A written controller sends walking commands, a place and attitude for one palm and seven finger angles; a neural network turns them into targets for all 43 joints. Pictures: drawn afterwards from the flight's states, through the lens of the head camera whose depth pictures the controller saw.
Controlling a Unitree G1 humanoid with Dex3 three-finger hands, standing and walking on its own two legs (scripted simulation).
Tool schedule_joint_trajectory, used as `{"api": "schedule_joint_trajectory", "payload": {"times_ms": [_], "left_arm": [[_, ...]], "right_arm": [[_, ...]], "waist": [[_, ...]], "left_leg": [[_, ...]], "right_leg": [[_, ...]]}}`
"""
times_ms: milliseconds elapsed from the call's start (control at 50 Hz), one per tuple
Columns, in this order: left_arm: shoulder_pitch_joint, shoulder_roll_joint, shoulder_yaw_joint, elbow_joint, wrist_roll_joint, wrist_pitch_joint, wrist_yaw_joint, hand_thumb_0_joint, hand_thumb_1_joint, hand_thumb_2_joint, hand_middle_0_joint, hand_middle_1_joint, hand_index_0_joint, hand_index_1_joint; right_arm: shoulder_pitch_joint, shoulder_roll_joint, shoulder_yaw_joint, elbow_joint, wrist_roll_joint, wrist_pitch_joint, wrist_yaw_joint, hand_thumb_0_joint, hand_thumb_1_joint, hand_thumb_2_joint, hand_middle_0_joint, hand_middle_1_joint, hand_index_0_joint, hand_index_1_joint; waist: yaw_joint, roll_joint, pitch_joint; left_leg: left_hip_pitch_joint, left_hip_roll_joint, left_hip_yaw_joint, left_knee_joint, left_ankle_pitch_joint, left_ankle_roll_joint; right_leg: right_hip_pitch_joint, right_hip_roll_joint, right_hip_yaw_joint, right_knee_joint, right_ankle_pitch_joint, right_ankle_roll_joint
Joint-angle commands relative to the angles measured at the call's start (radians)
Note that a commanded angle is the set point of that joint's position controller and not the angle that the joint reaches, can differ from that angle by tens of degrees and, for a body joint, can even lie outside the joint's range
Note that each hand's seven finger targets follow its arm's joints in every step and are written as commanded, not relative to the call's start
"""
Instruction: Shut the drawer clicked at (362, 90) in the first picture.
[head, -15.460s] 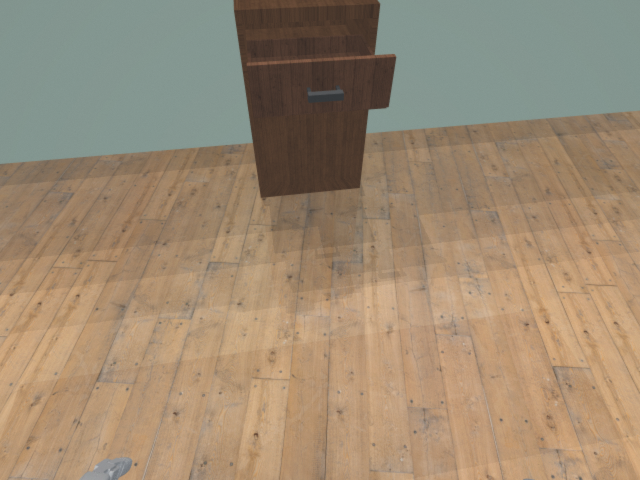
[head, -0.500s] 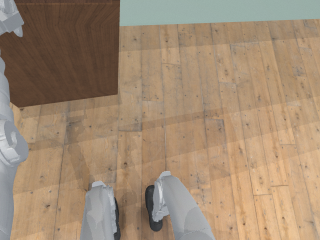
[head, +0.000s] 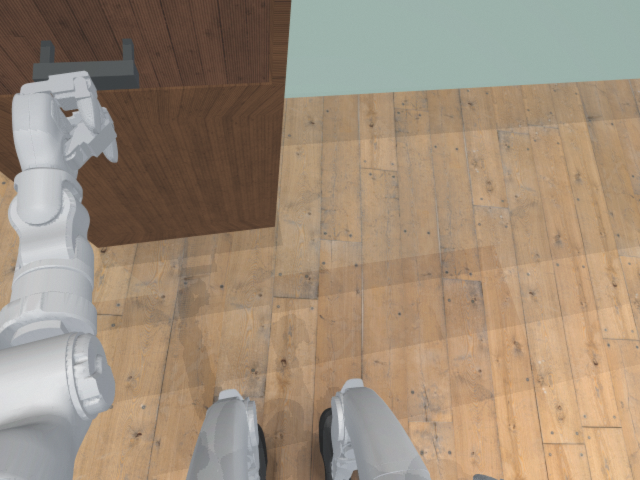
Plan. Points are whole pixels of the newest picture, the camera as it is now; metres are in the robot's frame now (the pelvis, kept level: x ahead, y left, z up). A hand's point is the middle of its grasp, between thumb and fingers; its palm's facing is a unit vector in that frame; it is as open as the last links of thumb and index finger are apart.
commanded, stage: draw the hand back to the body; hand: left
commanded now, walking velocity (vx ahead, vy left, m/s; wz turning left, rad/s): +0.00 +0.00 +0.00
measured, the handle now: (88, 62) +0.60 +0.24 +0.02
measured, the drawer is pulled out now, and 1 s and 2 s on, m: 0.00 0.00 0.00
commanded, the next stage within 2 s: step back with the hand held close in 1.28 s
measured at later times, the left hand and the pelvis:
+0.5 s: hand (12, 238) +0.34 +0.21 +0.14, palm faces +0.14 -0.97 -0.19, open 3.3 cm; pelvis +0.03 -0.01 +0.08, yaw +3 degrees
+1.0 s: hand out of the picture +0.21 +0.22 +0.26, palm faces +0.39 -0.85 -0.37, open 3.3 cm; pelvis +0.03 -0.02 +0.12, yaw +3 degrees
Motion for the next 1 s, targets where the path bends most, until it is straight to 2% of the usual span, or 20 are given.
{"api": "schedule_joint_trajectory", "payload": {"times_ms": [0, 20, 40, 80, 120, 140, 200, 240, 260, 380, 400, 440, 460, 520, 580, 640, 680, 740, 860, 980], "left_arm": [[-0.045, 0.218, 0.017, -0.542, -0.076, -0.035, -0.023, 0.000, 0.900, 0.900, -1.400, -1.600, -1.400, -1.600], [0.049, 0.166, -0.022, -0.555, -0.093, -0.002, -0.030, 0.000, 0.900, 0.900, -1.400, -1.600, -1.400, -1.600], [0.100, 0.118, -0.041, -0.581, -0.119, 0.031, -0.030, 0.000, 0.900, 0.900, -1.400, -1.600, -1.400, -1.600], [0.138, 0.082, -0.063, -0.615, -0.145, 0.079, -0.018, 0.000, 0.900, 0.900, -1.400, -1.600, -1.400, -1.600], [0.131, 0.049, -0.076, -0.663, -0.160, 0.087, 0.013, 0.000, 0.900, 0.900, -1.400, -1.600, -1.400, -1.600], [0.149, 0.063, -0.062, -0.681, -0.159, 0.080, 0.028, 0.000, 0.900, 0.900, -1.400, -1.600, -1.400, -1.600], [0.262, 0.009, -0.101, -0.697, -0.155, 0.050, 0.041, 0.000, 0.900, 0.900, -1.400, -1.600, -1.400, -1.600], [0.286, -0.015, -0.150, -0.732, -0.142, 0.039, 0.019, 0.000, 0.900, 0.900, -1.400, -1.600, -1.400, -1.600], [0.306, -0.033, -0.175, -0.738, -0.143, 0.045, 0.003, 0.000, 0.900, 0.900, -1.400, -1.600, -1.400, -1.600], [0.498, 0.009, -0.114, -0.856, -0.207, 0.111, -0.060, 0.000, 0.900, 0.900, -1.400, -1.600, -1.400, -1.600], [0.540, 0.140, -0.112, -0.913, -0.061, 0.165, 0.055, 0.000, 0.900, 0.900, -1.400, -1.600, -1.400, -1.600], [0.608, 0.048, -0.157, -0.985, -0.054, 0.228, 0.142, 0.000, 0.900, 0.900, -1.400, -1.600, -1.400, -1.600], [0.650, 0.028, -0.177, -1.002, -0.046, 0.252, 0.164, 0.000, 0.900, 0.900, -1.400, -1.600, -1.400, -1.600], [0.657, 0.063, -0.163, -1.089, -0.031, 0.294, 0.221, 0.000, 0.900, 0.900, -1.400, -1.600, -1.400, -1.600], [0.683, 0.031, -0.187, -1.130, -0.018, 0.319, 0.247, 0.000, 0.900, 0.900, -1.400, -1.600, -1.400, -1.600], [0.744, 0.011, -0.202, -1.195, -0.013, 0.332, 0.256, 0.000, 0.900, 0.900, -1.400, -1.600, -1.400, -1.600], [0.817, 0.012, -0.186, -1.221, -0.013, 0.339, 0.261, 0.000, 0.900, 0.900, -1.400, -1.600, -1.400, -1.600], [0.909, 0.010, -0.169, -1.271, -0.018, 0.340, 0.254, 0.000, 0.900, 0.900, -1.400, -1.600, -1.400, -1.600], [1.052, 0.040, -0.097, -1.463, -0.019, 0.321, 0.251, 0.000, 0.900, 0.900, -1.400, -1.600, -1.400, -1.600], [1.206, 0.043, -0.046, -1.588, -0.022, 0.301, 0.252, 0.000, 0.900, 0.900, -1.400, -1.600, -1.400, -1.600]], "right_arm": [[0.195, -0.175, -0.090, -0.103, 0.035, -0.004, -0.006, 0.000, -0.900, -0.900, 0.200, 0.300, 0.200, 0.300], [0.190, -0.171, -0.090, -0.113, 0.044, -0.009, -0.006, 0.000, -0.900, -0.900, 0.200, 0.300, 0.200, 0.300], [0.176, -0.162, -0.089, -0.118, 0.057, -0.012, -0.010, 0.000, -0.900, -0.900, 0.200, 0.300, 0.200, 0.300], [0.145, -0.159, -0.087, -0.122, 0.074, -0.023, -0.024, 0.000, -0.900, -0.900, 0.200, 0.300, 0.200, 0.300], [0.112, -0.154, -0.083, -0.120, 0.079, -0.043, -0.042, 0.000, -0.900, -0.900, 0.200, 0.300, 0.200, 0.300], [0.108, -0.154, -0.083, -0.114, 0.078, -0.051, -0.048, 0.000, -0.900, -0.900, 0.200, 0.300, 0.200, 0.300], [0.097, -0.141, -0.082, -0.109, 0.074, -0.076, -0.054, 0.000, -0.900, -0.900, 0.200, 0.300, 0.200, 0.300], [0.083, -0.138, -0.079, -0.108, 0.075, -0.086, -0.053, 0.000, -0.900, -0.900, 0.200, 0.300, 0.200, 0.300], [0.070, -0.138, -0.079, -0.113, 0.077, -0.092, -0.052, 0.000, -0.900, -0.900, 0.200, 0.300, 0.200, 0.300], [-0.024, -0.135, -0.074, -0.178, 0.094, -0.120, -0.074, 0.000, -0.900, -0.900, 0.200, 0.300, 0.200, 0.300], [-0.094, -0.122, -0.082, -0.205, 0.093, -0.090, -0.090, 0.000, -0.900, -0.900, 0.200, 0.300, 0.200, 0.300], [-0.120, -0.104, -0.067, -0.240, 0.090, -0.086, -0.108, 0.000, -0.900, -0.900, 0.200, 0.300, 0.200, 0.300], [-0.136, -0.102, -0.064, -0.241, 0.093, -0.083, -0.114, 0.000, -0.900, -0.900, 0.200, 0.300, 0.200, 0.300], [-0.174, -0.106, -0.052, -0.244, 0.091, -0.085, -0.136, 0.000, -0.900, -0.900, 0.200, 0.300, 0.200, 0.300], [-0.195, -0.098, -0.043, -0.232, 0.091, -0.100, -0.148, 0.000, -0.900, -0.900, 0.200, 0.300, 0.200, 0.300], [-0.212, -0.094, -0.034, -0.215, 0.086, -0.126, -0.153, 0.000, -0.900, -0.900, 0.200, 0.300, 0.200, 0.300], [-0.219, -0.092, -0.031, -0.206, 0.082, -0.139, -0.152, 0.000, -0.900, -0.900, 0.200, 0.300, 0.200, 0.300], [-0.231, -0.087, -0.028, -0.196, 0.078, -0.156, -0.144, 0.000, -0.900, -0.900, 0.200, 0.300, 0.200, 0.300], [-0.244, -0.075, -0.031, -0.188, 0.065, -0.194, -0.129, 0.000, -0.900, -0.900, 0.200, 0.300, 0.200, 0.300], [-0.245, -0.066, -0.041, -0.178, 0.057, -0.231, -0.121, 0.000, -0.900, -0.900, 0.200, 0.300, 0.200, 0.300]], "waist": [[0.106, 0.246, -0.830], [0.101, 0.207, -0.804], [0.090, 0.150, -0.726], [0.074, 0.047, -0.592], [0.061, 0.040, -0.493], [0.070, 0.042, -0.474], [0.077, 0.050, -0.393], [0.082, 0.137, -0.364], [0.084, 0.140, -0.346], [0.135, 0.055, -0.326], [0.189, 0.050, -0.359], [0.162, 0.026, -0.257], [0.167, 0.056, -0.227], [0.168, -0.013, -0.166], [0.167, -0.011, -0.102], [0.179, 0.036, -0.072], [0.190, 0.003, -0.039], [0.201, 0.006, 0.013], [0.220, 0.042, 0.027], [0.227, 0.007, 0.061]], "left_leg": [[0.844, 0.014, -0.122, -0.210, 1.040, -0.087], [0.842, 0.013, -0.120, -0.229, 1.054, -0.080], [0.800, 0.011, -0.102, -0.252, 1.008, -0.064], [0.707, 0.001, -0.079, -0.303, 0.813, -0.039], [0.676, -0.010, -0.060, -0.336, 0.676, -0.030], [0.679, -0.012, -0.055, -0.354, 0.660, -0.034], [0.721, -0.012, -0.049, -0.384, 0.729, -0.041], [0.799, -0.008, -0.053, -0.401, 0.792, -0.053], [0.817, -0.006, -0.060, -0.413, 0.780, -0.057], [0.817, -0.018, -0.050, -0.494, 0.689, -0.047], [0.868, -0.026, -0.037, -0.544, 0.662, -0.040], [0.862, -0.027, -0.038, -0.596, 0.574, -0.043], [0.873, -0.025, -0.029, -0.620, 0.539, -0.040], [0.901, -0.020, -0.037, -0.678, 0.470, -0.028], [0.962, -0.019, -0.037, -0.739, 0.431, -0.028], [1.036, -0.020, -0.041, -0.787, 0.447, -0.027], [1.054, -0.020, -0.039, -0.813, 0.465, -0.025], [1.076, -0.020, -0.040, -0.852, 0.469, -0.029], [1.126, -0.022, -0.029, -0.890, 0.531, -0.031], [1.137, -0.024, -0.012, -0.893, 0.531, -0.026]], "right_leg": [[0.442, 0.029, 0.035, -0.165, 0.610, -0.019], [0.470, 0.031, 0.032, -0.183, 0.636, -0.016], [0.504, 0.029, 0.032, -0.215, 0.665, -0.008], [0.558, 0.028, 0.035, -0.264, 0.613, 0.004], [0.571, 0.027, 0.042, -0.298, 0.558, 0.002], [0.588, 0.027, 0.043, -0.305, 0.543, 0.002], [0.606, 0.024, 0.041, -0.325, 0.573, -0.001], [0.586, 0.022, 0.042, -0.339, 0.568, -0.007], [0.582, 0.022, 0.037, -0.350, 0.543, -0.009], [0.749, 0.010, 0.038, -0.409, 0.554, -0.011], [0.819, -0.022, 0.088, -0.464, 0.518, -0.029], [0.826, -0.021, 0.079, -0.502, 0.481, -0.026], [0.844, -0.028, 0.083, -0.523, 0.461, -0.026], [0.901, -0.027, 0.083, -0.583, 0.424, -0.027], [0.923, -0.030, 0.083, -0.640, 0.390, -0.025], [0.962, -0.031, 0.084, -0.687, 0.395, -0.027], [0.993, -0.030, 0.078, -0.714, 0.414, -0.027], [1.029, -0.028, 0.079, -0.755, 0.414, -0.028], [1.099, -0.032, 0.081, -0.799, 0.472, -0.028], [1.113, -0.034, 0.088, -0.831, 0.491, -0.022]]}}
